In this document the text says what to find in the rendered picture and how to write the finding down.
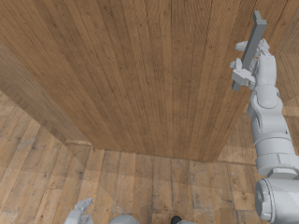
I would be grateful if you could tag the right robot forearm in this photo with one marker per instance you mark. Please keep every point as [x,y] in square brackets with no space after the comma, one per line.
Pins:
[276,157]

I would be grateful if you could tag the robot left hand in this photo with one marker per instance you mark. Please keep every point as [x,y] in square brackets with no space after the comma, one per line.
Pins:
[75,216]

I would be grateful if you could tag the handle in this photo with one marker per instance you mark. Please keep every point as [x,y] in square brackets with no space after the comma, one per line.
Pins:
[252,45]

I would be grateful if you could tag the robot left thigh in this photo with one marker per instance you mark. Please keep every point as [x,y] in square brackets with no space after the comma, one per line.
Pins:
[123,219]

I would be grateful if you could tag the wardrobe door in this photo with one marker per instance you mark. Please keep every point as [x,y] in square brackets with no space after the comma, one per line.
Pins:
[17,76]
[143,76]

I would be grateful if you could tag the robot right hand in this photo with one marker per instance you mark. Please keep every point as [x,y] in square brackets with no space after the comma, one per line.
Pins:
[262,71]

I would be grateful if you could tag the right robot upper arm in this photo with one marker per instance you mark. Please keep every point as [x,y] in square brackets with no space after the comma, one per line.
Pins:
[277,200]

